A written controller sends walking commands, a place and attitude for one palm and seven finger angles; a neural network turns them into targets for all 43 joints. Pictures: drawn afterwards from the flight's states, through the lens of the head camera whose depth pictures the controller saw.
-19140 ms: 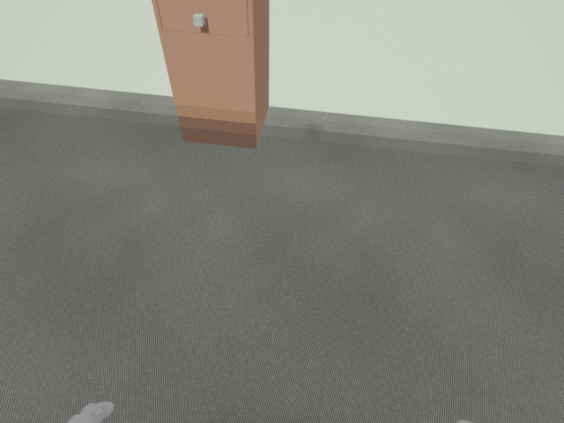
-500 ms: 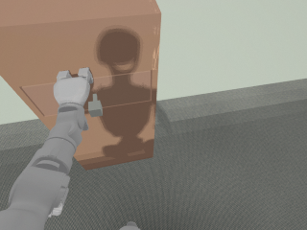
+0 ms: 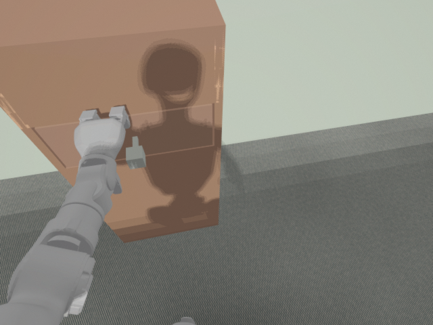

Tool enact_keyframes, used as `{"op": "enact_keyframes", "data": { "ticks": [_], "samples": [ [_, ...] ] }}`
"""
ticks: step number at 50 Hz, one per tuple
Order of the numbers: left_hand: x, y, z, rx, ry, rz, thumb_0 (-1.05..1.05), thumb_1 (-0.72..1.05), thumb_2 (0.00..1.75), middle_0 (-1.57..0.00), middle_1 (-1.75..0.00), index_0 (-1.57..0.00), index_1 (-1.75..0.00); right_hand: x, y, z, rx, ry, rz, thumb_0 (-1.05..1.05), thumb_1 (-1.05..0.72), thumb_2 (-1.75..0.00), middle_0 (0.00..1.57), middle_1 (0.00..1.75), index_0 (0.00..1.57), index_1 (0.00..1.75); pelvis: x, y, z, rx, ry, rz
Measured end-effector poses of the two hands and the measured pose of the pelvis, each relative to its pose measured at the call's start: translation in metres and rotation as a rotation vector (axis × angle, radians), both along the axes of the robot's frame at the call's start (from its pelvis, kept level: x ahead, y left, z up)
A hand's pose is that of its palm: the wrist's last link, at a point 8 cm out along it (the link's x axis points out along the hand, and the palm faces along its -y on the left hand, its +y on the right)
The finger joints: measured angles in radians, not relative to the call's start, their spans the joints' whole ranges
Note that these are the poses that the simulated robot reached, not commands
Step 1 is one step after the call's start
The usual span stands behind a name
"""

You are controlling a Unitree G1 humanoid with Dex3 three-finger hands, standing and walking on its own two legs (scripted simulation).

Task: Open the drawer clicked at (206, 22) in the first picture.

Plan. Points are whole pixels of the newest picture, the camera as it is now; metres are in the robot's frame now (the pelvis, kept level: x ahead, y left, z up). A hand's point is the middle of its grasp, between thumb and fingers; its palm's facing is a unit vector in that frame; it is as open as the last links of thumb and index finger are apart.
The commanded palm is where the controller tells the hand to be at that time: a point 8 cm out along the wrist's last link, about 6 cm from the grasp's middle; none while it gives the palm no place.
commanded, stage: move the hooked fingers above the handle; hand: left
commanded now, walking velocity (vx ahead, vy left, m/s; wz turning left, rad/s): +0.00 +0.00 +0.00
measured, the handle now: (135, 150) +0.51 +0.19 -0.04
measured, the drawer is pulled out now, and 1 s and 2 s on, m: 0.00 0.00 0.00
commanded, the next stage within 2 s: none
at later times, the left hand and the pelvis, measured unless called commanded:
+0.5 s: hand (102, 153) +0.45 +0.23 +0.03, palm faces +0.00 -0.01 -1.00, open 13.8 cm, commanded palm +0.43 +0.20 +0.09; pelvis +0.00 +0.00 +0.00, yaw -1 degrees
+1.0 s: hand (118, 145) +0.47 +0.20 +0.03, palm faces -0.02 -0.02 -1.00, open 13.7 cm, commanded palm +0.44 +0.21 +0.08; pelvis +0.00 +0.00 +0.01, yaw -3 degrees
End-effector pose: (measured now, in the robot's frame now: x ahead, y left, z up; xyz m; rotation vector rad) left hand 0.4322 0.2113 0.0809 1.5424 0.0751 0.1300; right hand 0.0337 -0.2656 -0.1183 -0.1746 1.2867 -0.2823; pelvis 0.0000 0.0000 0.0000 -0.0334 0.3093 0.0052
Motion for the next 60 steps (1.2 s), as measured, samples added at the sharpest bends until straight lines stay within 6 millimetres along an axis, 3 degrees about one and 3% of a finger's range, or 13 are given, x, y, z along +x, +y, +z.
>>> {"op": "enact_keyframes", "data": {
  "ticks": [7,16,19,25,28,31,37,43,48,55,57,60],
  "samples": [
    [0.008,-0.007,0.012,-0.007,0.047,0.06,0.0,-0.49,0.3,-0.32,-1.2,-0.32,-1.21,-0.001,0.002,0.001,0.024,0.009,-0.012,0.0,-0.91,-0.9,0.2,0.3,0.2,0.3,0.002,-0.001,0.004,-0.001,-0.015,0.007],
    [0.009,-0.033,0.007,-0.059,0.082,-0.056,0.0,-0.49,0.3,-0.32,-1.2,-0.32,-1.21,0.001,0.004,0.008,0.01,-0.041,-0.038,0.0,-0.91,-0.9,0.2,0.3,0.2,0.3,0.005,-0.002,0.007,0.006,-0.027,-0.023],
    [0.006,-0.024,0.005,-0.037,0.047,-0.042,0.0,-0.49,0.3,-0.32,-1.2,-0.32,-1.21,0.001,0.004,0.006,0.01,-0.041,-0.038,0.0,-0.91,-0.9,0.2,0.3,0.2,0.3,0.004,-0.002,0.005,0.007,-0.019,-0.03],
    [-0.006,0.013,0.005,0.009,0.035,0.078,0.0,-0.49,0.3,-0.32,-1.2,-0.32,-1.21,0.003,0.005,0.001,0.028,-0.022,-0.024,0.0,-0.91,-0.9,0.2,0.3,0.2,0.3,0.004,-0.002,0.005,0.007,-0.016,-0.021],
    [-0.011,0.02,0.006,0.014,0.069,0.099,0.0,-0.49,0.3,-0.32,-1.2,-0.32,-1.2,0.007,0.005,0.003,0.03,-0.019,-0.011,0.0,-0.91,-0.9,0.2,0.3,0.2,0.3,0.005,-0.002,0.007,0.004,-0.028,-0.002],
    [-0.01,0.008,0.005,-0.003,0.102,0.047,0.0,-0.49,0.3,-0.32,-1.2,-0.32,-1.2,0.012,0.004,0.005,0.019,-0.022,0.011,0.0,-0.91,-0.9,0.2,0.3,0.2,0.3,0.004,-0.002,0.007,0.001,-0.04,0.021],
    [0.007,-0.038,0.008,-0.055,0.055,-0.119,0.0,-0.49,0.3,-0.32,-1.2,-0.32,-1.21,0.017,0.0,0.009,-0.017,-0.056,0.018,0.0,-0.91,-0.9,0.2,0.3,0.2,0.3,0.0,0.0,0.004,-0.001,-0.023,0.02],
    [0.02,-0.048,0.012,-0.031,-0.034,-0.079,0.0,-0.49,0.3,-0.41,-1.27,-0.32,-1.21,0.008,0.002,0.001,-0.004,-0.049,-0.013,0.0,-0.91,-0.9,0.2,0.3,0.2,0.3,-0.001,0.0,0.0,0.005,0.009,-0.026],
    [0.017,-0.033,0.008,0.004,0.016,0.041,0.0,-0.49,0.3,-0.39,-1.26,-0.33,-1.23,-0.002,0.01,-0.003,0.038,-0.02,-0.054,0.0,-0.91,-0.9,0.2,0.3,0.2,0.3,0.0,-0.002,0.003,0.013,-0.002,-0.049],
    [0.006,0.023,0.005,0.01,0.154,0.16,0.0,-0.49,0.3,-0.34,-1.22,-0.32,-1.22,-0.008,0.009,0.008,0.022,-0.002,-0.064,0.0,-0.91,-0.9,0.2,0.3,0.2,0.3,0.005,-0.006,0.01,0.008,-0.024,-0.028],
    [0.002,0.028,0.004,0.012,0.173,0.111,0.0,-0.49,0.3,-0.34,-1.21,-0.32,-1.22,-0.008,0.004,0.01,0.003,0.008,-0.046,0.0,-0.91,-0.9,0.2,0.3,0.2,0.3,0.005,-0.005,0.01,0.003,-0.027,-0.013],
    [-0.004,0.016,0.0,-0.009,0.178,-0.012,0.0,-0.49,0.3,-0.33,-1.2,-0.32,-1.21,-0.007,-0.002,0.011,-0.026,0.022,-0.015,0.0,-0.91,-0.9,0.2,0.3,0.2,0.3,0.006,-0.002,0.008,-0.005,-0.029,0.011]
  ]
}}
